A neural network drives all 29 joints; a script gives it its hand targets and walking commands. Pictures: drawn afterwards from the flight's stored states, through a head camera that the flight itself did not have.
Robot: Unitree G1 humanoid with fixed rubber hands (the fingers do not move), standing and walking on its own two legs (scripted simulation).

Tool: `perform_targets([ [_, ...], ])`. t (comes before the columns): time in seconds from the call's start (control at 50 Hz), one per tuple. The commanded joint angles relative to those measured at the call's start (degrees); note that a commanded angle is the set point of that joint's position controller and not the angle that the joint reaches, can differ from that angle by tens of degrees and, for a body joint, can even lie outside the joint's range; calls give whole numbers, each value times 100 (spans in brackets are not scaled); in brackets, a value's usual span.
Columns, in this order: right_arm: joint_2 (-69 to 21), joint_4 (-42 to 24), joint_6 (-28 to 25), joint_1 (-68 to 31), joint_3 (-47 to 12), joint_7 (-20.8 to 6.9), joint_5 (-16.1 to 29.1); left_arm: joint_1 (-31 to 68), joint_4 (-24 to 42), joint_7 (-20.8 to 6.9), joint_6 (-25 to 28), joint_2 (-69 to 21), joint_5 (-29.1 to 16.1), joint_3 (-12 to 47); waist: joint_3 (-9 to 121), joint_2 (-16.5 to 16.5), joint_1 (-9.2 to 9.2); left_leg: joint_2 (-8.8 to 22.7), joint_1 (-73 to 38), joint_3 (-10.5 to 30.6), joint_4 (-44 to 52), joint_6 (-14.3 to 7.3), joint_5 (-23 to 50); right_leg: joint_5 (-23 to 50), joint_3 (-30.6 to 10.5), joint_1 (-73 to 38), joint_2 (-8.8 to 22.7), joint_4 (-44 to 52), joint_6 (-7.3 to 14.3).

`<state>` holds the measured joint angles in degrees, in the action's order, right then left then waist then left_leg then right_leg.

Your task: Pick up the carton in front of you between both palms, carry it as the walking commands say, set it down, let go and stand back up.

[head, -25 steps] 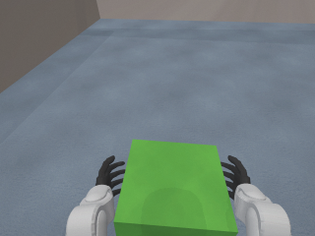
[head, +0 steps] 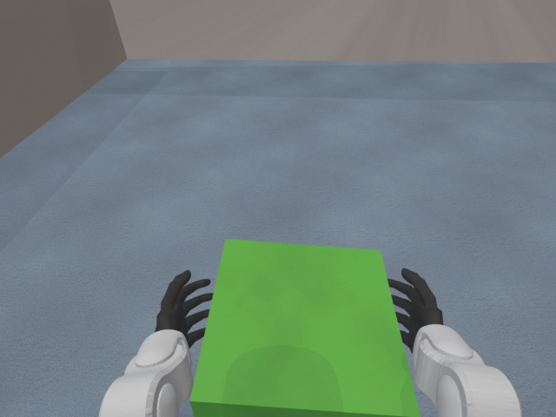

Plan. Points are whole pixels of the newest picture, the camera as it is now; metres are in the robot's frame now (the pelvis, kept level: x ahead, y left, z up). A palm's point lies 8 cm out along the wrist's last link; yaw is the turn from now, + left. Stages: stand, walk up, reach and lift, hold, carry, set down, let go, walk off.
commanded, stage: carry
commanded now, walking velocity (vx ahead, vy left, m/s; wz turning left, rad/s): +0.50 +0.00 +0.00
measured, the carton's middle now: (293, 360) +0.23 -0.01 +0.01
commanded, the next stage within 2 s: none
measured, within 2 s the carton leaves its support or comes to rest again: neither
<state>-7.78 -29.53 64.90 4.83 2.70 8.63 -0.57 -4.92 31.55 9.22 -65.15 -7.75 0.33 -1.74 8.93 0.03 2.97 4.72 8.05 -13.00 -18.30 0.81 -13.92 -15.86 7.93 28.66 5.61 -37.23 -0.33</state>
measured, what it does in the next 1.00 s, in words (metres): walks ahead: right foot, then left foot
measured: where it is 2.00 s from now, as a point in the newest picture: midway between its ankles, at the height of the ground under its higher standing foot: (274, 222)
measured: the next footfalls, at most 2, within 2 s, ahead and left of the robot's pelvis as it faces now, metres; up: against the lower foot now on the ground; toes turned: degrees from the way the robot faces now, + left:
right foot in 0.08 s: +0.20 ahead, -0.13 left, +0.00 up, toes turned -11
left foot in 0.42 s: +0.39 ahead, +0.10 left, +0.00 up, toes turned +13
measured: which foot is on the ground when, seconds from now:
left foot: down 0.00-0.10, up 0.12-0.40, down 0.42-0.84, up 0.86-1.00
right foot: up 0.00-0.06, down 0.08-0.44, up 0.46-0.80, down 0.82-1.00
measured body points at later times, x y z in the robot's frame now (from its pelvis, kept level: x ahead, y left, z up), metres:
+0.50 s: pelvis +0.33 +0.01 -0.02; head +0.30 +0.02 +0.43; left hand +0.57 +0.15 +0.07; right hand +0.56 -0.15 +0.08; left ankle +0.36 +0.09 -0.75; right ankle +0.18 -0.12 -0.70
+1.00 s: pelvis +0.65 -0.04 +0.00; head +0.65 -0.04 +0.45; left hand +0.88 +0.13 +0.07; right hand +0.90 -0.18 +0.06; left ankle +0.60 +0.10 -0.67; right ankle +0.66 -0.12 -0.75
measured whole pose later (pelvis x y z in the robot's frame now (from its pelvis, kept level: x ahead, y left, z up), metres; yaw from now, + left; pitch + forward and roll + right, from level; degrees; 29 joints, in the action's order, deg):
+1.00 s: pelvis +0.65 -0.04 +0.00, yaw +2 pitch +4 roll +1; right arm -7.8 -28.4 65.5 5.0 3.1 7.3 -2.3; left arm -5.0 29.3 9.4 -65.0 -7.8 0.2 -1.2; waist 5.5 -0.1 -2.3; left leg 6.1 27.6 -4.8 -59.1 0.7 -15.8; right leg -10.3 13.2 14.7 2.9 -20.9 2.7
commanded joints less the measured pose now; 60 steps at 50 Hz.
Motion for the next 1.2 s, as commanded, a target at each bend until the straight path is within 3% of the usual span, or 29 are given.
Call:
perform_targets([
  [0.0,-3081,-779,54,-1975,-3276,-200,1143,1502,120,-12,42,-3609,-658,2755,365,-158,-323,840,589,244,-30,-281,-548,694,516,-1756,-196,1060,41],
  [0.02,-3057,-446,133,-1843,-3207,-147,1079,1399,-33,7,2,-3441,-611,2693,484,223,-420,493,890,-51,-962,-62,-75,142,-49,-2327,96,1395,235],
  [0.04,-2955,-632,119,-1896,-3177,-155,1054,1445,-5,7,-24,-3373,-720,2734,502,887,-459,89,1696,-182,-2307,104,-265,-214,-1437,-2890,824,1976,611],
  [0.06,-3082,-504,170,-1880,-3123,-155,987,1492,-1,-13,-10,-3302,-747,2796,723,2123,-477,-307,2733,158,-3502,176,-1407,-83,-3092,-3527,1645,2513,1068],
  [0.08,-2992,-242,188,-1848,-3021,-128,876,1821,37,-34,-12,-3401,-806,2843,466,1583,-481,-106,3336,748,-4299,3,-1812,504,-3250,-3631,1908,2531,1349],
  [0.14,-3830,-483,6,-2062,-3086,-254,1089,2325,521,-210,142,-4122,-1170,3222,693,415,-478,250,3349,1058,-4163,2,-1059,1648,-2336,-3530,1706,2301,1020],
  [0.28,-4044,-652,-277,-1985,-3081,-228,697,2143,430,-436,304,-4223,-1330,3427,538,1276,-429,-213,1662,227,-1182,-94,135,852,-376,-2528,915,2573,587],
  [0.34,-3840,-637,-179,-1571,-3150,-208,859,2009,697,-325,226,-3915,-1290,3476,677,739,-284,-360,213,-191,-551,-219,432,782,82,-1997,723,1534,356],
  [0.36,-3602,-661,-142,-1606,-3159,-185,873,2012,576,-283,174,-3830,-1165,3431,845,239,-208,-12,-607,245,-487,-372,93,1318,394,-1589,524,584,160],
  [0.38,-3329,-513,-107,-1435,-2994,-143,901,2091,685,-209,116,-3736,-1141,3301,639,-953,-143,784,-1124,1748,-55,-703,-140,979,550,-583,92,-543,-64],
  [0.4,-3319,-806,-121,-1705,-3060,-140,1010,1883,652,-177,84,-3725,-1067,3317,770,-2124,-82,1707,-1904,3577,521,-1188,111,-907,256,778,-479,-1761,-142],
  [0.42,-3338,-794,-82,-1805,-3076,-122,1089,2016,749,-139,68,-3576,-1046,3191,696,-1568,-124,2127,-2039,4077,456,-1528,820,-1440,-451,1468,-265,-2658,-39],
  [0.46,-3341,-727,3,-1781,-3093,-167,1082,1598,238,-112,9,-3602,-876,3009,759,-469,-112,1941,-1716,3219,448,-1285,1366,-1058,-573,1499,67,-2983,86],
  [0.48,-3432,-718,9,-1780,-3180,-220,1204,1743,358,-111,14,-3718,-902,2998,529,-399,-146,1809,-1417,2728,489,-1069,1757,-702,-579,1364,270,-2566,28],
  [0.5,-3620,-863,-27,-2113,-3380,-275,1297,1761,308,-105,61,-3825,-712,2963,717,-416,-183,1651,-1242,2346,565,-838,1411,-338,-677,969,386,-2258,40],
  [0.6,-3579,-1020,-89,-2303,-3488,-409,1528,1877,444,-40,216,-4174,-687,2995,281,-884,-147,1145,-936,1071,961,-723,1129,191,7,520,-81,-54,-54],
  [0.68,-3390,-1046,-100,-2028,-3330,-319,1438,1970,782,-24,179,-3946,-877,3153,135,-1023,-142,1007,-1338,540,505,-550,2484,797,511,206,-429,950,49],
  [0.74,-2939,-850,38,-1596,-3140,-200,1031,1568,441,1,36,-3553,-719,2970,694,-669,-339,647,-524,-130,-1179,-202,3666,954,869,-2097,-624,1153,257],
  [0.76,-2948,-833,59,-1674,-3111,-181,1085,1294,344,23,3,-3503,-707,3039,1153,-272,-523,454,464,-197,-2390,59,2856,535,14,-3323,-58,1221,518],
  [0.78,-2927,-1005,94,-1734,-3088,-185,997,1443,447,3,15,-3483,-837,3078,1429,1148,-535,-238,1876,-93,-4158,259,1015,83,-2527,-4053,1239,1983,1111],
  [0.8,-2965,-791,137,-1625,-3119,-210,936,1771,362,-21,-7,-3573,-911,3103,1179,1732,-466,-523,3023,668,-5175,57,-1358,1010,-3540,-4385,1824,2413,1589],
  [0.84,-3475,-739,78,-1804,-3209,-279,1048,1974,579,-136,56,-3859,-985,3159,828,526,-414,57,3370,1143,-5533,-67,-1355,2226,-3227,-3922,1926,2320,1500],
  [0.86,-3643,-557,37,-1662,-3083,-320,918,2291,659,-226,70,-4157,-1154,3405,707,60,-376,363,2972,1346,-5120,-112,-765,1629,-2409,-3221,1778,2345,1133],
  [0.88,-3983,-736,-36,-2030,-3157,-358,978,2356,617,-324,136,-4334,-1270,3481,650,423,-365,482,2583,1303,-4489,-85,-467,957,-1790,-2744,1611,2630,883],
  [0.92,-4212,-392,-120,-1938,-3151,-355,826,2278,546,-426,219,-4560,-1252,3418,496,449,-400,356,2508,1005,-3848,1,293,408,-1127,-2457,1158,2955,642],
  [0.94,-4268,-327,-159,-1924,-3220,-362,824,2106,324,-425,234,-4428,-1175,3388,411,819,-404,313,2579,884,-3500,-4,244,288,-1016,-2443,1204,3046,679],
  [1.04,-4120,-788,-240,-1924,-3432,-318,890,1819,396,-431,283,-4300,-1177,3387,153,1041,-417,99,2289,316,-1678,1,787,859,-61,-2631,797,2978,677],
  [1.12,-3835,-1012,-154,-1851,-3437,-267,1061,1762,783,-261,279,-3891,-1117,3191,127,1006,-459,-35,2142,59,-977,-65,880,1464,-24,-3036,869,2721,690],
  [1.18,-3351,-885,-68,-1498,-3210,-189,1125,1584,727,-110,132,-3565,-944,3196,640,386,-274,-321,128,-285,-567,-246,337,2581,430,-2551,524,864,363],
])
